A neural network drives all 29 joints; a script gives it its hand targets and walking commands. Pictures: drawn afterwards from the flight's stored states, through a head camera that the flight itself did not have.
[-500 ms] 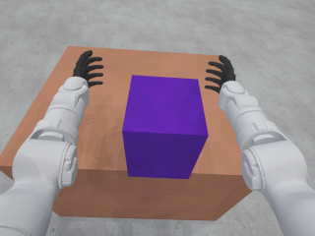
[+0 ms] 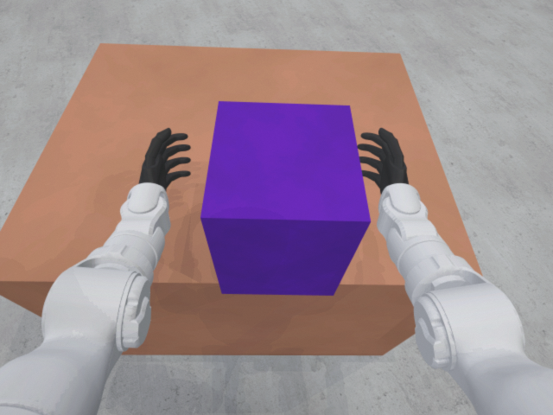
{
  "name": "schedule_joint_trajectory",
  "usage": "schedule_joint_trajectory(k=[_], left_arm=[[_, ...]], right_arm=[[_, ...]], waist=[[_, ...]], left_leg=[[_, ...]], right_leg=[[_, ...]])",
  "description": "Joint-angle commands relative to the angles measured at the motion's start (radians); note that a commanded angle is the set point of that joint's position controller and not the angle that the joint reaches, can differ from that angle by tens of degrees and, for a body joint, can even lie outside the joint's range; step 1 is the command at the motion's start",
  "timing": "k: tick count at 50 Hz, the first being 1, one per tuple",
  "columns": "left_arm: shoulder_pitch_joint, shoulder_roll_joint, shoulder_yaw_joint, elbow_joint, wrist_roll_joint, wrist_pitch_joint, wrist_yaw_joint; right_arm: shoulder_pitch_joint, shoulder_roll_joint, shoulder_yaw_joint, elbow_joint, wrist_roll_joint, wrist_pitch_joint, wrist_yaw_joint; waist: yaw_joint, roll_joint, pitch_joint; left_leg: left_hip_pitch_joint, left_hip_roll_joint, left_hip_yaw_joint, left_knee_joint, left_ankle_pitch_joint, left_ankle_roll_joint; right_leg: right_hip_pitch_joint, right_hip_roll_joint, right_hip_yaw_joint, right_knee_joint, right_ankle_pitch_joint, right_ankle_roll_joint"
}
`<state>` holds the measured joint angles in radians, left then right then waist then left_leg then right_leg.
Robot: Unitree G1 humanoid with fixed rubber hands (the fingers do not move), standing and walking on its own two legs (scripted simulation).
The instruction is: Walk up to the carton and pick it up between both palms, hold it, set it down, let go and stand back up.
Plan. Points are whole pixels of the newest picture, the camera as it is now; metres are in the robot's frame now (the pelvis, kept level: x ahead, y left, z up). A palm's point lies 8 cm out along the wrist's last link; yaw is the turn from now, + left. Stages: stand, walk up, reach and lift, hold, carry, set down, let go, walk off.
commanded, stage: reach and lift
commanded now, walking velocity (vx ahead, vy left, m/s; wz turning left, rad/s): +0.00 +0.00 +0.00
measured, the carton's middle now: (281, 206) +0.44 +0.03 +0.01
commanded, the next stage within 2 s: none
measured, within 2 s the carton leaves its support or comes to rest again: neither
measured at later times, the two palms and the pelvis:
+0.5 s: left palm (185, 189) +0.43 +0.18 +0.05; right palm (379, 194) +0.43 -0.12 +0.06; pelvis -0.01 +0.01 +0.00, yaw +0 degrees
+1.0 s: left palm (183, 196) +0.41 +0.18 +0.05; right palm (377, 204) +0.42 -0.12 +0.06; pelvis +0.01 +0.01 +0.01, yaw -2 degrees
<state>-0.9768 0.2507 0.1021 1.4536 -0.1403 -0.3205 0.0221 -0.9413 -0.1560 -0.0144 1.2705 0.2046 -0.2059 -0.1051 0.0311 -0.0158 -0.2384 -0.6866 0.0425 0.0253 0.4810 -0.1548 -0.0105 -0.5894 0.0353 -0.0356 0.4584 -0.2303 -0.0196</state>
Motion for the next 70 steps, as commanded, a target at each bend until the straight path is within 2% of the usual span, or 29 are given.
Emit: schedule_joint_trajectory(k=[1, 5, 8, 14, 16, 18, 19, 21, 23, 25, 27, 31, 34, 39, 42, 47, 52, 57, 59, 63, 70], left_arm=[[-0.441, 0.138, 0.016, -0.078, 0.000, -0.088, -0.009], [-0.452, 0.105, -0.003, -0.094, 0.001, -0.102, -0.011], [-0.470, 0.082, 0.002, -0.134, 0.018, -0.112, -0.006], [-0.492, -0.015, 0.063, -0.185, 0.108, -0.102, -0.004], [-0.486, -0.077, 0.104, -0.183, 0.163, -0.093, -0.014], [-0.475, -0.177, 0.158, -0.191, 0.250, -0.086, -0.034], [-0.479, -0.246, 0.190, -0.190, 0.302, -0.080, -0.048], [-0.472, -0.408, 0.251, -0.181, 0.420, -0.069, -0.083], [-0.459, -0.538, 0.273, -0.177, 0.501, -0.055, -0.116], [-0.432, -0.562, 0.291, -0.193, 0.541, -0.044, -0.121], [-0.400, -0.574, 0.299, -0.213, 0.561, -0.029, -0.107], [-0.351, -0.593, 0.321, -0.242, 0.578, 0.007, -0.083], [-0.350, -0.623, 0.327, -0.257, 0.586, 0.024, -0.082], [-0.337, -0.670, 0.296, -0.320, 0.588, 0.050, -0.076], [-0.316, -0.679, 0.288, -0.349, 0.595, 0.064, -0.073], [-0.301, -0.695, 0.306, -0.373, 0.613, 0.089, -0.082], [-0.307, -0.700, 0.298, -0.416, 0.604, 0.096, -0.093], [-0.302, -0.703, 0.298, -0.429, 0.601, 0.097, -0.099], [-0.306, -0.697, 0.304, -0.417, 0.603, 0.093, -0.104], [-0.295, -0.690, 0.311, -0.413, 0.605, 0.087, -0.107], [-0.290, -0.702, 0.319, -0.412, 0.616, 0.082, -0.110]], right_arm=[[-0.473, -0.119, 0.004, -0.074, 0.006, -0.085, 0.001], [-0.469, -0.099, -0.012, -0.075, -0.006, -0.104, 0.002], [-0.481, -0.089, -0.048, -0.092, -0.036, -0.119, 0.000], [-0.485, 0.009, -0.119, -0.126, -0.128, -0.121, 0.012], [-0.472, 0.085, -0.157, -0.120, -0.192, -0.117, 0.025], [-0.463, 0.196, -0.209, -0.131, -0.288, -0.119, 0.050], [-0.457, 0.281, -0.242, -0.137, -0.352, -0.121, 0.067], [-0.429, 0.494, -0.303, -0.157, -0.505, -0.125, 0.108], [-0.404, 0.660, -0.348, -0.181, -0.636, -0.116, 0.152], [-0.370, 0.700, -0.385, -0.228, -0.709, -0.109, 0.170], [-0.353, 0.707, -0.388, -0.261, -0.737, -0.101, 0.171], [-0.319, 0.712, -0.379, -0.270, -0.751, -0.086, 0.175], [-0.308, 0.729, -0.376, -0.245, -0.758, -0.088, 0.176], [-0.313, 0.726, -0.394, -0.233, -0.762, -0.110, 0.182], [-0.302, 0.728, -0.403, -0.229, -0.760, -0.120, 0.183], [-0.295, 0.751, -0.420, -0.229, -0.767, -0.114, 0.180], [-0.306, 0.778, -0.414, -0.278, -0.773, -0.114, 0.174], [-0.310, 0.791, -0.408, -0.299, -0.776, -0.119, 0.175], [-0.306, 0.802, -0.404, -0.301, -0.786, -0.121, 0.170], [-0.312, 0.815, -0.390, -0.317, -0.781, -0.130, 0.170], [-0.296, 0.829, -0.383, -0.309, -0.783, -0.137, 0.168]], waist=[[0.013, 0.016, -0.600], [-0.001, 0.020, -0.635], [-0.010, 0.057, -0.691], [-0.005, 0.079, -0.682], [-0.002, 0.080, -0.631], [0.004, 0.077, -0.580], [-0.002, 0.068, -0.545], [0.007, 0.051, -0.483], [0.011, 0.046, -0.433], [0.024, 0.039, -0.445], [0.027, 0.015, -0.462], [0.048, -0.019, -0.415], [0.056, -0.019, -0.361], [0.057, 0.022, -0.349], [0.062, 0.050, -0.350], [0.058, 0.038, -0.315], [0.046, 0.020, -0.330], [0.045, 0.012, -0.346], [0.041, -0.015, -0.339], [0.044, -0.028, -0.333], [0.044, -0.016, -0.317]], left_leg=[[0.331, -0.028, 0.019, 0.069, 0.420, -0.040], [0.368, -0.021, 0.021, 0.083, 0.448, -0.048], [0.393, -0.024, 0.027, 0.102, 0.493, -0.064], [0.434, -0.025, 0.038, 0.088, 0.491, -0.066], [0.433, -0.027, 0.042, 0.072, 0.466, -0.058], [0.445, -0.028, 0.048, 0.041, 0.446, -0.051], [0.450, -0.032, 0.055, 0.024, 0.414, -0.045], [0.454, -0.036, 0.070, -0.009, 0.373, -0.032], [0.428, -0.038, 0.087, -0.050, 0.315, -0.021], [0.424, -0.036, 0.105, -0.076, 0.299, -0.016], [0.421, -0.030, 0.108, -0.100, 0.302, -0.013], [0.475, -0.019, 0.119, -0.110, 0.353, -0.011], [0.536, -0.013, 0.125, -0.089, 0.427, -0.021], [0.705, 0.005, 0.113, -0.043, 0.596, -0.042], [0.750, 0.009, 0.112, -0.026, 0.656, -0.041], [0.684, -0.003, 0.126, -0.048, 0.573, -0.028], [0.595, -0.019, 0.137, -0.085, 0.484, -0.012], [0.571, -0.025, 0.135, -0.102, 0.462, -0.001], [0.528, -0.029, 0.134, -0.112, 0.433, 0.005], [0.486, -0.033, 0.134, -0.127, 0.407, 0.012], [0.494, -0.028, 0.133, -0.130, 0.404, 0.014]], right_leg=[[0.226, -0.031, 0.006, 0.044, 0.512, 0.070], [0.176, -0.025, -0.004, 0.033, 0.486, 0.059], [0.165, -0.019, -0.013, 0.040, 0.510, 0.051], [0.167, -0.013, -0.018, 0.012, 0.474, 0.046], [0.190, -0.014, -0.016, -0.002, 0.456, 0.046], [0.214, -0.018, -0.021, -0.023, 0.444, 0.046], [0.227, -0.019, -0.027, -0.038, 0.422, 0.045], [0.279, -0.023, -0.034, -0.056, 0.421, 0.047], [0.351, -0.032, -0.035, -0.068, 0.420, 0.045], [0.415, -0.037, -0.036, -0.073, 0.434, 0.046], [0.468, -0.035, -0.035, -0.076, 0.460, 0.051], [0.475, -0.027, -0.040, -0.093, 0.455, 0.061], [0.439, -0.016, -0.043, -0.108, 0.428, 0.058], [0.334, 0.001, -0.062, -0.145, 0.347, 0.045], [0.304, 0.002, -0.065, -0.158, 0.327, 0.040], [0.362, -0.013, -0.056, -0.161, 0.338, 0.040], [0.469, -0.033, -0.047, -0.132, 0.448, 0.051], [0.504, -0.040, -0.047, -0.120, 0.481, 0.057], [0.531, -0.044, -0.041, -0.113, 0.515, 0.062], [0.579, -0.051, -0.036, -0.090, 0.561, 0.070], [0.564, -0.054, -0.043, -0.092, 0.547, 0.070]])
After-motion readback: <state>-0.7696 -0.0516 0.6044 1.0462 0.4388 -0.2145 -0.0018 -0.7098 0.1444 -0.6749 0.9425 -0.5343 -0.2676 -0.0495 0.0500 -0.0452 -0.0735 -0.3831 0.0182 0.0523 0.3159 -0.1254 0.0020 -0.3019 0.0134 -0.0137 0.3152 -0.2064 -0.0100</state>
